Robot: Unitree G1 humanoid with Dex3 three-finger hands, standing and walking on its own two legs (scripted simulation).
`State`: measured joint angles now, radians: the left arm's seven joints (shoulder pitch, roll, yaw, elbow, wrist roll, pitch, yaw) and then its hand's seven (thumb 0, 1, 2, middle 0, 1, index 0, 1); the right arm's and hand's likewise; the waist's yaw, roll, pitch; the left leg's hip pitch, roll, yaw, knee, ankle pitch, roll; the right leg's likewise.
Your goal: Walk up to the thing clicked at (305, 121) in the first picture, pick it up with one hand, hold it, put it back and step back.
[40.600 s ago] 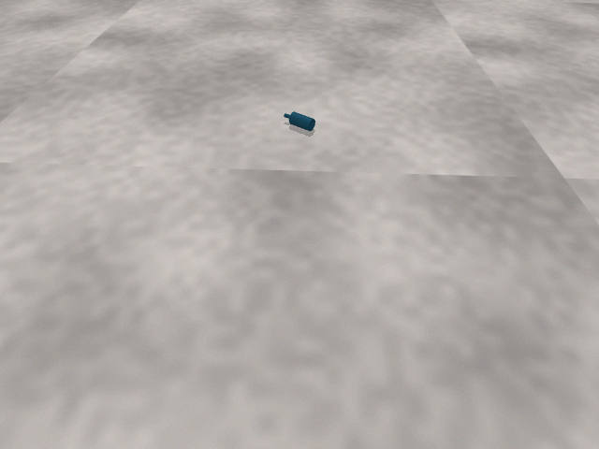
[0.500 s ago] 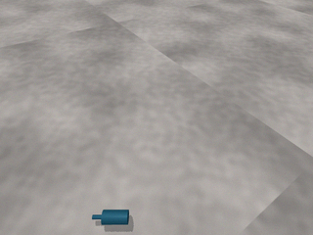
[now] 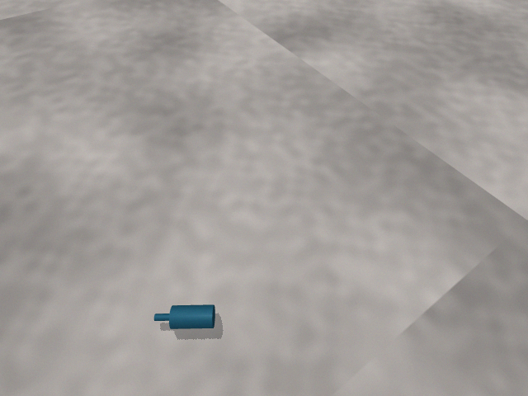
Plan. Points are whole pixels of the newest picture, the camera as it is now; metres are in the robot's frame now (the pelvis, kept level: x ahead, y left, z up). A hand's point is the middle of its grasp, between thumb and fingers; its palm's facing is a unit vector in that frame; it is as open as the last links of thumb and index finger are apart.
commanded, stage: step back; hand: left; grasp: from above
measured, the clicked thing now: (184, 316) +0.48 +0.29 -0.73
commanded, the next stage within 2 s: none
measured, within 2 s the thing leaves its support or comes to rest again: neither
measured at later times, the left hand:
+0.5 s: hand out of the picture +0.04 +0.31 -0.17, palm faces -0.03 -0.94 -0.34, open 7.4 cm
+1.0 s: hand out of the picture -0.09 +0.30 -0.14, palm faces -0.06 -0.91 -0.40, open 7.4 cm
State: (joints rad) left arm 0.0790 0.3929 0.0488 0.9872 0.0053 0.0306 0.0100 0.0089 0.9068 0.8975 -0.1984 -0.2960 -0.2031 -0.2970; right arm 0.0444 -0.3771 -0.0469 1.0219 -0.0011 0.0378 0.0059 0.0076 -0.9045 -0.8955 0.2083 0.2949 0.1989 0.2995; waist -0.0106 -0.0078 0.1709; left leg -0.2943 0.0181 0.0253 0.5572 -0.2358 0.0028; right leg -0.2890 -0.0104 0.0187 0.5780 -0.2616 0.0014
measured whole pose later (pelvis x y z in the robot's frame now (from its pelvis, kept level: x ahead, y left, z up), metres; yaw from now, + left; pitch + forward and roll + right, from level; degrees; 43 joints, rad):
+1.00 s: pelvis -0.21 +0.04 +0.00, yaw -4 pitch -3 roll +2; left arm 0.16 0.37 0.08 0.82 0.04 0.05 0.00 0.01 0.91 0.90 -0.20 -0.30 -0.20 -0.30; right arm 0.12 -0.35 -0.05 0.89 -0.01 0.04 -0.01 0.01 -0.90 -0.90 0.21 0.30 0.20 0.30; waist 0.02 -0.02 0.16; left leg -0.41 -0.11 -0.05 1.01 -0.52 0.01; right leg -0.30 0.04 0.06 0.62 -0.27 -0.06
